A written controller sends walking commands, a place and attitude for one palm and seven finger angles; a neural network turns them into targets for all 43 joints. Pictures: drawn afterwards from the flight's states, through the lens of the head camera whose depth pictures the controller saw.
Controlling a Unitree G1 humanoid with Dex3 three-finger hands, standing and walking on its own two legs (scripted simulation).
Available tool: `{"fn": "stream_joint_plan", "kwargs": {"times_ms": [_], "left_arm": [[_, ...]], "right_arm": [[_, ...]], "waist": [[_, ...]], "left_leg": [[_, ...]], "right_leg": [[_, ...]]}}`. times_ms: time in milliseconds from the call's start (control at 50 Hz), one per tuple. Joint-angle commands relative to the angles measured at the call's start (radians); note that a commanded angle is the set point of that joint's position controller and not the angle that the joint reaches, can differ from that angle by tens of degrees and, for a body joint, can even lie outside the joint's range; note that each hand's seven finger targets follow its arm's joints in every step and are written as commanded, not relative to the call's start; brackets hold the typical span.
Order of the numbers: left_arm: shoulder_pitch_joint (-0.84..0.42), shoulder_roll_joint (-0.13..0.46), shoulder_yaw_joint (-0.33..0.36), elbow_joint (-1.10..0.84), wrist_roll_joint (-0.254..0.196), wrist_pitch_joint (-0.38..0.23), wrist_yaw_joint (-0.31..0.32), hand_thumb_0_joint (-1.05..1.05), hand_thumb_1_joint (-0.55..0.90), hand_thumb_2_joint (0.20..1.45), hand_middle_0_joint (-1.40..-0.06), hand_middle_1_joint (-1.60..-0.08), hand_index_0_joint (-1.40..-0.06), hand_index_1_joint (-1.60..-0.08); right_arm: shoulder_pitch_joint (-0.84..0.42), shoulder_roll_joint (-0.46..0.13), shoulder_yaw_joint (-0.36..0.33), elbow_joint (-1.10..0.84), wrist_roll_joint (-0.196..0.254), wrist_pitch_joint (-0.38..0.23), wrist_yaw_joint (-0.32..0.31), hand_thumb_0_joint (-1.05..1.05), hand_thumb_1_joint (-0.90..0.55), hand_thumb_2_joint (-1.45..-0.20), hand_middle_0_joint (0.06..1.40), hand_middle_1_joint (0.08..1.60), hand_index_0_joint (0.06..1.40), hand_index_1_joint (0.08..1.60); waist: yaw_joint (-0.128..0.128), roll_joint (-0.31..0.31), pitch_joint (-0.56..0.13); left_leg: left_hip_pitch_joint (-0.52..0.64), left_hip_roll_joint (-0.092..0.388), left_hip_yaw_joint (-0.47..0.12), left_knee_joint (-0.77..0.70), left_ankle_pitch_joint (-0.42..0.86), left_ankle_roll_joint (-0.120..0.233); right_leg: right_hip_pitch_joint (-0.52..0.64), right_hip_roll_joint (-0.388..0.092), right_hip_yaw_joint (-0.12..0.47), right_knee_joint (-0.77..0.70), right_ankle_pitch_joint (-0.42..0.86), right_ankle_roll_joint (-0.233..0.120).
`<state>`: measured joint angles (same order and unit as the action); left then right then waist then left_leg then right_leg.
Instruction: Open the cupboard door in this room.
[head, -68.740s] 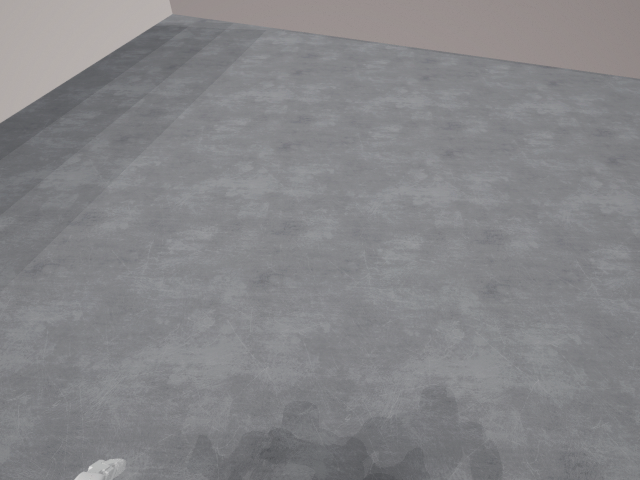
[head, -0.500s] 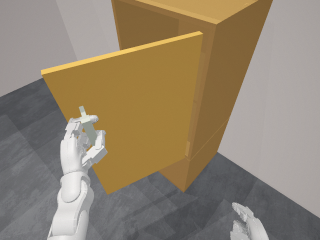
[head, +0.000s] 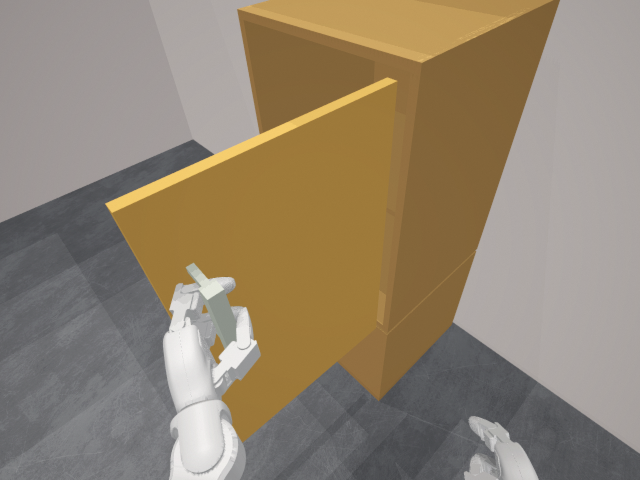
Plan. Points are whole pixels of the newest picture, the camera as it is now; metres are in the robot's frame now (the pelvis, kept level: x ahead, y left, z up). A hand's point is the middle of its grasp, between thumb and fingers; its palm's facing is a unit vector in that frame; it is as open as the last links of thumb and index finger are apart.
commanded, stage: open thumb and fingers to let go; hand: left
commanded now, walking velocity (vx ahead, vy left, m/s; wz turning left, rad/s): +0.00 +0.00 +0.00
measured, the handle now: (217, 314) +0.29 +0.14 +0.10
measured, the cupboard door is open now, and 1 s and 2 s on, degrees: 88 86 87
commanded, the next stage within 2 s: slide the hand sideways off the handle in 0.76 s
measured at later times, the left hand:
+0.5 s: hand (237, 327) +0.26 +0.11 +0.11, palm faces +0.37 -0.93 +0.04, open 13.0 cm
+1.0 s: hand (228, 349) +0.24 +0.12 +0.10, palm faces +0.01 -1.00 -0.04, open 15.6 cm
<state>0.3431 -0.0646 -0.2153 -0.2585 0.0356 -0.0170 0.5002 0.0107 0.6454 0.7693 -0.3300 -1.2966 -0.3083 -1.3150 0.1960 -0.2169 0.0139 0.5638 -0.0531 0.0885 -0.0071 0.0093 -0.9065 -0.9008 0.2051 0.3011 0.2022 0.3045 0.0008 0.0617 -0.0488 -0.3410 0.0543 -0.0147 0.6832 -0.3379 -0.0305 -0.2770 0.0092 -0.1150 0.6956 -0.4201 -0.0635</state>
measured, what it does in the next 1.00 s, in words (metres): shifts its weight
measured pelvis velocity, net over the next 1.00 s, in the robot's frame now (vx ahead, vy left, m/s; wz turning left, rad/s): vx -0.02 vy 0.05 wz -0.01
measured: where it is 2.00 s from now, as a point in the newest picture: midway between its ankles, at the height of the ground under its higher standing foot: outside the picture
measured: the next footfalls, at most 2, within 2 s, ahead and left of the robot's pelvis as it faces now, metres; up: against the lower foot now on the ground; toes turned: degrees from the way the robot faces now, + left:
none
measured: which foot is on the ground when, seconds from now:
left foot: down 0.00-1.00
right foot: down 0.00-1.00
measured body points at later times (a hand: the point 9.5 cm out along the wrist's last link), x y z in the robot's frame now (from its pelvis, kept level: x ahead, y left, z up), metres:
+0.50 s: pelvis -0.01 +0.02 +0.01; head -0.02 +0.00 +0.45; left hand +0.24 +0.16 +0.11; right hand +0.18 -0.20 -0.08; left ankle +0.01 +0.16 -0.72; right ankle -0.03 -0.07 -0.72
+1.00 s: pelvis -0.02 +0.05 +0.00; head -0.03 +0.04 +0.45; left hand +0.23 +0.17 +0.11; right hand +0.17 -0.15 -0.08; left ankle +0.01 +0.16 -0.72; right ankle -0.03 -0.07 -0.72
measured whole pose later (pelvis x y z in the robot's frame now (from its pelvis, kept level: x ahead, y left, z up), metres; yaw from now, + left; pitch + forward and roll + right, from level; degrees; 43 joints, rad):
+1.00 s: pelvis -0.02 +0.05 +0.00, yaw -1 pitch -1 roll -1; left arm 0.19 0.05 -0.25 -0.18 0.02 -0.03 0.20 -0.01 -0.50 0.30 -0.30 -0.50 -0.26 -0.48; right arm 0.18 -0.18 0.05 0.53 -0.01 0.08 -0.01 0.01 -0.91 -0.90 0.21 0.30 0.20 0.30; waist 0.03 0.04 -0.02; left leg -0.38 0.01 0.01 0.72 -0.33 0.01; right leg -0.31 -0.03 -0.08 0.70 -0.38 0.00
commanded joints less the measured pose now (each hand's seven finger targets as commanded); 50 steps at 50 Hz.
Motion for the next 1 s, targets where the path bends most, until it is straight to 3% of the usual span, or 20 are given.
{"fn": "stream_joint_plan", "kwargs": {"times_ms": [0, 60, 140, 200, 320, 360, 460, 540, 720, 800, 840, 860, 880, 900, 920, 940, 980], "left_arm": [[-0.248, 0.025, 0.068, -0.151, 0.000, -0.091, -0.006, 0.000, 0.620, 0.780, -0.380, -1.320, -0.380, -1.320], [-0.229, 0.024, 0.084, -0.126, -0.021, -0.104, -0.029, 0.000, 0.410, 0.690, -0.365, -1.298, -0.365, -1.298], [-0.258, 0.051, 0.122, -0.074, -0.041, -0.114, -0.046, 0.000, 0.130, 0.570, -0.345, -1.268, -0.345, -1.268], [-0.276, 0.049, 0.133, -0.081, -0.052, -0.121, -0.050, 0.000, -0.080, 0.480, -0.330, -1.245, -0.330, -1.245], [-0.293, 0.016, 0.094, -0.068, -0.035, -0.107, -0.034, 0.000, -0.500, 0.300, -0.300, -1.200, -0.300, -1.200], [-0.319, 0.003, 0.073, -0.066, -0.021, -0.098, -0.023, 0.000, -0.500, 0.300, -0.300, -1.200, -0.300, -1.200], [-0.332, -0.021, 0.046, -0.045, 0.007, -0.070, 0.008, 0.000, -0.500, 0.300, -0.258, -0.950, -0.258, -0.950], [-0.341, -0.052, 0.005, -0.071, 0.034, -0.047, 0.022, 0.000, -0.500, 0.300, -0.225, -0.750, -0.225, -0.750], [-0.371, -0.098, -0.032, -0.086, 0.038, 0.008, 0.060, 0.000, -0.500, 0.300, -0.150, -0.300, -0.150, -0.300], [-0.361, -0.126, -0.061, -0.107, 0.043, 0.028, 0.073, 0.000, -0.500, 0.300, -0.150, -0.300, -0.150, -0.300], [-0.348, -0.130, -0.066, -0.112, 0.044, 0.038, 0.075, 0.000, -0.500, 0.300, -0.150, -0.300, -0.150, -0.300], [-0.353, -0.047, -0.260, -0.099, 0.125, -0.007, -0.136, 0.000, -0.500, 0.300, -0.150, -0.300, -0.150, -0.300], [-0.420, 0.031, -0.178, -0.163, 0.085, -0.060, -0.247, 0.000, -0.500, 0.300, -0.150, -0.300, -0.150, -0.300], [-0.425, 0.060, -0.177, -0.183, 0.062, -0.088, -0.335, 0.000, -0.500, 0.300, -0.150, -0.300, -0.150, -0.300], [-0.428, 0.081, -0.167, -0.168, 0.030, -0.103, -0.409, 0.000, -0.500, 0.300, -0.150, -0.300, -0.150, -0.300], [-0.429, 0.096, -0.140, -0.167, -0.012, -0.108, -0.464, 0.000, -0.500, 0.300, -0.150, -0.300, -0.150, -0.300], [-0.396, 0.073, -0.091, -0.155, -0.090, -0.102, -0.499, 0.000, -0.500, 0.300, -0.150, -0.300, -0.150, -0.300]], "right_arm": [[-0.175, -0.045, -0.018, -0.161, 0.001, -0.075, -0.033, 0.000, -0.900, -0.900, 0.200, 0.300, 0.200, 0.300], [-0.176, -0.041, -0.018, -0.153, 0.008, -0.082, -0.036, 0.000, -0.900, -0.900, 0.200, 0.300, 0.200, 0.300], [-0.177, -0.046, -0.017, -0.140, 0.009, -0.089, -0.043, 0.000, -0.900, -0.900, 0.200, 0.300, 0.200, 0.300], [-0.183, -0.046, -0.017, -0.142, 0.008, -0.093, -0.042, 0.000, -0.900, -0.900, 0.200, 0.300, 0.200, 0.300], [-0.179, -0.049, -0.017, -0.148, 0.006, -0.094, -0.033, 0.000, -0.900, -0.900, 0.200, 0.300, 0.200, 0.300], [-0.185, -0.048, -0.018, -0.151, 0.007, -0.091, -0.031, 0.000, -0.900, -0.900, 0.200, 0.300, 0.200, 0.300], [-0.185, -0.046, -0.016, -0.153, 0.004, -0.080, -0.027, 0.000, -0.900, -0.900, 0.200, 0.300, 0.200, 0.300], [-0.184, -0.045, -0.018, -0.159, 0.005, -0.062, -0.019, 0.000, -0.900, -0.900, 0.200, 0.300, 0.200, 0.300], [-0.211, -0.044, -0.014, -0.167, 0.009, -0.030, -0.003, 0.000, -0.900, -0.900, 0.200, 0.300, 0.200, 0.300], [-0.222, -0.041, -0.015, -0.167, 0.012, -0.025, 0.008, 0.000, -0.900, -0.900, 0.200, 0.300, 0.200, 0.300], [-0.227, -0.042, -0.015, -0.168, 0.011, -0.023, 0.013, 0.000, -0.900, -0.900, 0.200, 0.300, 0.200, 0.300], [-0.143, -0.082, -0.014, -0.149, 0.015, -0.019, 0.020, 0.000, -0.900, -0.900, 0.200, 0.300, 0.200, 0.300], [-0.129, -0.072, -0.021, -0.178, 0.029, -0.024, 0.008, 0.000, -0.900, -0.900, 0.200, 0.300, 0.200, 0.300], [-0.133, -0.072, -0.017, -0.198, 0.034, -0.037, -0.005, 0.000, -0.900, -0.900, 0.200, 0.300, 0.200, 0.300], [-0.121, -0.070, -0.008, -0.205, 0.044, -0.051, -0.015, 0.000, -0.900, -0.900, 0.200, 0.300, 0.200, 0.300], [-0.119, -0.071, -0.003, -0.215, 0.053, -0.064, -0.022, 0.000, -0.900, -0.900, 0.200, 0.300, 0.200, 0.300], [-0.136, -0.066, 0.006, -0.232, 0.066, -0.096, -0.033, 0.000, -0.900, -0.900, 0.200, 0.300, 0.200, 0.300]], "waist": [[0.019, -0.188, -0.106], [0.030, -0.147, -0.115], [0.027, -0.194, -0.077], [0.032, -0.155, -0.096], [0.023, -0.155, -0.093], [0.022, -0.149, -0.081], [0.026, -0.165, -0.093], [0.031, -0.106, -0.124], [0.031, -0.094, -0.123], [0.035, -0.069, -0.143], [0.041, -0.087, -0.140], [-0.072, -0.139, -0.063], [-0.039, -0.109, -0.127], [-0.026, -0.063, -0.160], [-0.033, -0.053, -0.152], [-0.028, -0.026, -0.137], [-0.014, -0.041, -0.125]], "left_leg": [[0.045, -0.074, 0.013, -0.017, 0.157, 0.056], [0.059, -0.070, 0.017, -0.040, 0.177, 0.055], [0.055, -0.067, 0.014, -0.053, 0.153, 0.056], [0.067, -0.067, 0.017, -0.063, 0.162, 0.055], [0.087, -0.066, 0.024, -0.069, 0.174, 0.057], [0.094, -0.065, 0.025, -0.073, 0.170, 0.058], [0.097, -0.065, 0.023, -0.074, 0.173, 0.058], [0.113, -0.058, 0.020, -0.074, 0.221, 0.053], [0.099, -0.043, 0.000, -0.077, 0.212, 0.043], [0.100, -0.036, -0.008, -0.074, 0.218, 0.037], [0.089, -0.034, -0.013, -0.071, 0.220, 0.036], [0.121, -0.032, -0.020, -0.075, 0.219, 0.049], [0.107, -0.033, -0.018, -0.077, 0.217, 0.054], [0.123, -0.040, -0.012, -0.072, 0.208, 0.060], [0.118, -0.043, -0.018, -0.073, 0.187, 0.060], [0.118, -0.042, -0.020, -0.080, 0.166, 0.057], [0.103, -0.042, -0.025, -0.092, 0.108, 0.051]], "right_leg": [[0.000, -0.080, 0.186, -0.229, 0.316, 0.077], [0.024, -0.079, 0.177, -0.224, 0.355, 0.073], [0.014, -0.080, 0.182, -0.256, 0.300, 0.080], [0.024, -0.076, 0.176, -0.249, 0.304, 0.075], [0.005, -0.061, 0.137, -0.233, 0.303, 0.069], [-0.009, -0.056, 0.124, -0.233, 0.265, 0.063], [-0.014, -0.047, 0.103, -0.222, 0.246, 0.054], [-0.005, -0.032, 0.076, -0.178, 0.300, 0.038], [-0.032, -0.013, 0.036, -0.138, 0.254, 0.023], [-0.043, -0.007, 0.025, -0.114, 0.248, 0.016], [-0.038, -0.005, 0.022, -0.111, 0.246, 0.014], [-0.103, -0.015, 0.063, -0.109, 0.283, 0.029], [-0.082, -0.014, 0.060, -0.091, 0.301, 0.026], [-0.069, -0.014, 0.065, -0.085, 0.309, 0.024], [-0.080, -0.015, 0.057, -0.082, 0.291, 0.023], [-0.086, -0.013, 0.054, -0.085, 0.265, 0.020], [-0.100, -0.005, 0.040, -0.096, 0.195, 0.025]]}}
